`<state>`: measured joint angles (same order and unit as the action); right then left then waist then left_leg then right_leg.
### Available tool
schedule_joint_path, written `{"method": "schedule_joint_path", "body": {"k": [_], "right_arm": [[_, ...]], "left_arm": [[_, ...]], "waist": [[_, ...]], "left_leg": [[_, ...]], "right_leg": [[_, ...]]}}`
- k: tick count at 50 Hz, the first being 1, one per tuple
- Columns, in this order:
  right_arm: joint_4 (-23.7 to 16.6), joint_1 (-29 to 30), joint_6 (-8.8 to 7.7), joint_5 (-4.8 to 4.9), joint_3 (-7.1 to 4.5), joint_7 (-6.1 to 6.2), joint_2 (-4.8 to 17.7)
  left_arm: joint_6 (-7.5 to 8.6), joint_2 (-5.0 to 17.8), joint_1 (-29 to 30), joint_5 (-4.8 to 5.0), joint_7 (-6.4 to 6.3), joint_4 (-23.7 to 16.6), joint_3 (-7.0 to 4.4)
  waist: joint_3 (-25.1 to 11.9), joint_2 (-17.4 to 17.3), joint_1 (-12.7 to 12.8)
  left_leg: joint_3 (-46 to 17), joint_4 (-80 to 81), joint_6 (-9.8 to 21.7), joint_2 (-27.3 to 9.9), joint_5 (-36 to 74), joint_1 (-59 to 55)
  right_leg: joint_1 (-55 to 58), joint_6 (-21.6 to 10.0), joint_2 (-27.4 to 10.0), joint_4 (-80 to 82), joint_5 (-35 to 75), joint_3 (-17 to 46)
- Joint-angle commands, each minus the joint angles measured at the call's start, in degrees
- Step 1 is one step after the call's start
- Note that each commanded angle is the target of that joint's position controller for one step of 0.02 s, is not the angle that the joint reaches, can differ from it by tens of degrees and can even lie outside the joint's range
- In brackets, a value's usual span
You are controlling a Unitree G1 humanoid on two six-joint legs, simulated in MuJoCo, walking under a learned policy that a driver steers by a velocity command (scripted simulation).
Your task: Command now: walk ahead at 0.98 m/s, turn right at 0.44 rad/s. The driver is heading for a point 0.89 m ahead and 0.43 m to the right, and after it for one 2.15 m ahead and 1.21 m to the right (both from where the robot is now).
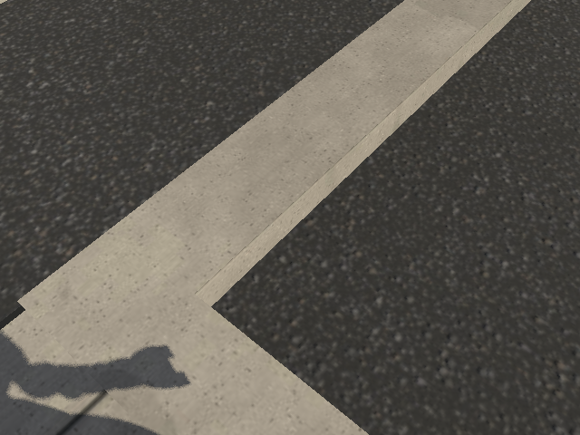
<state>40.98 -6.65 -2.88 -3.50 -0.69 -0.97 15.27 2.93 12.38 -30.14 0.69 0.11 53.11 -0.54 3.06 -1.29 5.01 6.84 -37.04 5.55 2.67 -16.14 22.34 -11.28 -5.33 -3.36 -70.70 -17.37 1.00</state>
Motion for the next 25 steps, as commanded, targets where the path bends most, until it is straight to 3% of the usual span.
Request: {"method": "schedule_joint_path", "body": {"k": [1, 2, 3, 4, 5, 6, 7, 8, 9, 10, 11, 12, 13, 14, 15, 16, 17, 18, 19, 20, 21, 22, 23, 24, 25], "right_arm": [[2.5, -10.5, -1.92, 0.91, -2.92, 1.25, 6.3], [3.3, -11.0, -2.45, 1.49, -2.52, 1.28, 4.9], [4.1, -11.3, -3.09, 2.17, -2.17, 1.07, 3.5], [5.0, -11.7, -3.56, 3.01, -2.19, 0.91, 3.5], [5.2, -10.2, -3.86, 3.35, -1.87, 0.86, 2.3], [5.2, -9.8, -4.52, 3.21, -1.83, 0.86, 3.1], [5.5, -8.6, -4.78, 3.12, -1.59, 0.94, 2.3], [5.5, -7.3, -4.93, 3.33, -1.39, 1.27, 2.2], [5.9, -8.0, -4.97, 3.3, -1.89, 2.0, 3.8], [4.7, -6.2, -5.72, 3.05, -2.27, 2.67, 6.4], [1.9, -5.5, -6.76, -8.24, -2.44, -0.16, 13.0], [-2.7, 6.6, -7.79, -7.37, -5.92, -0.48, 21.3], [-6.6, 16.2, -7.73, -5.46, -6.71, -0.24, 23.4], [-2.3, 8.2, -6.51, -4.37, -3.92, -1.85, 12.8], [-4.6, -0.9, -5.78, -2.47, -0.41, -4.06, -1.1], [-8.1, -9.1, -4.71, 0.5, -0.08, -3.3, -1.3], [-7.7, -7.7, -3.99, 3.04, -1.3, -1.85, 7.1], [-8.3, -8.9, -3.18, 2.0, -1.39, -0.25, 9.4], [-8.1, -9.2, -2.11, -0.2, -1.39, 1.31, 10.2], [-9.7, -7.9, -1.54, -1.21, -0.73, 2.42, 9.3], [-10.4, -7.0, -1.69, -1.37, -0.24, 2.92, 8.7], [-11.3, -7.9, -1.57, -1.3, 0.67, 2.54, 6.4], [-11.5, -9.3, -0.37, -1.32, 1.53, 1.4, 4.1], [-9.2, -12.5, 0.55, -0.93, 1.66, 0.44, 3.6], [-8.0, -15.0, 0.66, -0.81, 1.25, -0.65, 3.9]], "left_arm": [[0.01, 7.2, 5.1, -0.67, 0.87, -5.7, -2.03], [-1.22, 5.7, 2.8, -1.13, 1.45, -4.9, -1.89], [-2.14, 5.4, 4.0, -1.28, 1.76, -5.0, -2.15], [-2.85, 4.7, 6.7, -1.32, 2.08, -6.1, -2.23], [-3.26, 4.9, 10.0, -1.15, 2.21, -7.0, -2.4], [-3.12, 2.9, 13.1, -1.31, 2.48, -9.6, -1.78], [-2.72, 2.8, 16.3, -1.35, 2.77, -10.7, -1.46], [-1.98, 2.4, 18.6, -1.63, 3.4, -11.4, -1.09], [-1.56, 2.3, 18.1, -2.11, 4.11, -10.8, -0.83], [-1.51, 4.1, 9.1, -2.89, 4.51, -7.8, -1.87], [1.12, 2.4, -1.2, -3.58, 7.06, -8.3, -1.06], [2.39, 11.1, -9.6, -2.52, 6.21, -5.9, -4.35], [3.09, 17.2, -24.7, -3.09, 4.6, 0.1, -6.91], [4.72, 16.7, -27.4, -5.62, 3.8, 5.2, -6.3], [5.77, 21.5, -30.0, -6.09, 2.65, 4.8, -6.45], [7.49, 23.8, -13.2, -3.98, 4.12, -2.2, -6.66], [8.3, 17.0, 2.9, -2.82, 4.55, -6.6, -5.51], [7.43, 10.5, 7.4, -2.86, 3.58, -9.1, -3.36], [6.7, 7.1, 11.7, -3.02, 3.22, -11.1, -1.16], [6.94, 6.0, 15.2, -3.17, 4.06, -12.1, 0.31], [7.22, 6.4, 16.6, -3.3, 4.43, -13.0, 0.47], [7.93, 10.0, 17.7, -3.54, 4.39, -13.3, -0.45], [7.91, 14.9, 20.5, -3.56, 4.5, -14.0, -2.14], [7.68, 16.0, 20.7, -4.6, 4.36, -14.8, -2.88], [7.16, 15.8, 19.4, -5.1, 4.12, -15.7, -2.85]], "waist": [[-1.3, 0.5, -6.1], [-0.8, -2.4, -4.5], [0.6, -2.2, -3.9], [2.9, -2.7, -3.3], [5.3, -0.7, -2.7], [6.7, -4.2, -1.8], [8.6, -4.3, -1.5], [9.1, -2.9, -1.4], [7.0, -2.0, -1.6], [-1.0, -2.8, 2.0], [-7.3, -3.1, 7.7], [-5.4, -3.4, 12.0], [-4.5, 6.1, 19.7], [-8.1, 21.0, 17.9], [-16.2, 12.5, 10.0], [-15.3, 8.3, 0.5], [-6.1, 4.6, -1.4], [-10.0, 3.3, -2.2], [-7.3, -2.8, -6.1], [-5.4, -2.1, -10.0], [-6.0, -1.9, -11.3], [-6.9, -2.5, -12.8], [-7.2, -1.7, -14.8], [-6.6, -0.5, -13.5], [-6.4, -0.2, -12.4]], "left_leg": [[-20.9, 24.6, 2.1, -17.0, 0.0, -20.2], [-17.3, 25.9, 1.5, -16.7, 2.6, -17.6], [-14.1, 26.8, 0.3, -15.7, 6.4, -16.9], [-10.2, 28.2, -0.7, -15.1, 10.1, -15.7], [-3.8, 28.9, -3.1, -12.0, 20.7, -13.3], [0.3, 28.4, -3.4, -12.3, 34.9, -9.6], [4.2, 27.5, -4.0, -10.2, 44.3, -7.3], [7.5, 25.6, -4.2, -8.4, 46.3, -5.1], [9.4, 22.5, -4.0, -7.3, 47.9, -3.7], [10.5, 14.1, -4.3, -8.7, 61.9, -4.7], [7.6, 13.4, -10.0, -14.2, 67.5, 8.9], [9.3, 9.0, -13.2, -9.6, 67.0, 7.5], [11.0, -16.6, -18.4, -3.7, 57.1, 13.2], [-0.7, -55.5, -18.4, -0.4, -15.6, 23.3], [-10.1, -61.3, -17.9, 3.9, -21.4, 23.6], [-24.5, -54.6, -15.7, 2.5, -19.6, 32.7], [-23.1, -57.7, -15.4, 0.5, -18.2, 37.5], [-21.6, -55.7, -14.3, -0.5, -15.8, 30.2], [-19.9, -49.8, -13.0, -3.1, -9.6, 20.7], [-19.6, -42.6, -13.6, -4.5, -10.5, 12.2], [-17.8, -36.5, -14.1, -5.4, -11.6, 5.3], [-14.1, -25.2, -14.6, -5.9, -10.3, -0.8], [-10.6, -17.7, -14.3, -5.5, -6.8, -8.8], [-10.1, -16.6, -13.6, -5.1, 3.5, -13.7], [-7.4, -17.7, -13.0, -2.4, 10.5, -16.4]], "right_leg": [[-24.7, -0.7, -4.4, -3.9, 5.2, 3.9], [-23.1, -0.2, -5.0, -3.1, 5.6, 3.6], [-24.0, 0.1, -5.5, -2.5, 5.9, 3.6], [-26.3, 0.4, -6.0, -1.3, 6.6, 2.9], [-26.2, 1.0, -4.9, 1.8, 9.0, 1.1], [-24.6, 1.5, -4.1, 6.3, 11.9, -1.7], [-23.2, 1.8, -2.8, 12.3, 15.5, -4.3], [-19.6, 1.8, -0.5, 21.5, 20.7, -7.2], [-13.0, 2.1, 3.0, 26.3, 25.3, -11.4], [-2.7, -0.1, 6.2, 20.1, 33.1, -14.1], [16.2, 2.4, 4.3, 12.1, 22.0, 0.3], [18.2, 4.5, 9.1, 12.5, 20.9, -4.5], [28.8, 3.1, 10.2, 22.4, 24.9, -7.3], [38.5, -4.6, 2.9, 31.4, 33.5, 7.2], [41.9, -12.4, -2.8, 34.8, 69.2, 21.9], [38.8, -22.1, -14.3, 36.7, 65.3, 40.0], [25.0, -23.0, -14.0, 37.0, 51.4, 37.8], [15.0, -23.3, -10.8, 39.7, 45.4, 35.1], [-1.9, -21.0, -7.9, 45.0, 47.9, 31.1], [-14.2, -18.0, -4.9, 47.7, 45.0, 27.2], [-21.0, -15.9, -2.3, 49.4, 41.2, 24.0], [-24.3, -13.0, 1.5, 48.7, 41.6, 19.2], [-28.2, -9.6, 5.7, 47.5, 36.9, 15.6], [-30.6, -7.1, 6.9, 45.2, 34.1, 14.5], [-31.2, -6.6, 8.0, 41.3, 30.2, 14.0]]}}
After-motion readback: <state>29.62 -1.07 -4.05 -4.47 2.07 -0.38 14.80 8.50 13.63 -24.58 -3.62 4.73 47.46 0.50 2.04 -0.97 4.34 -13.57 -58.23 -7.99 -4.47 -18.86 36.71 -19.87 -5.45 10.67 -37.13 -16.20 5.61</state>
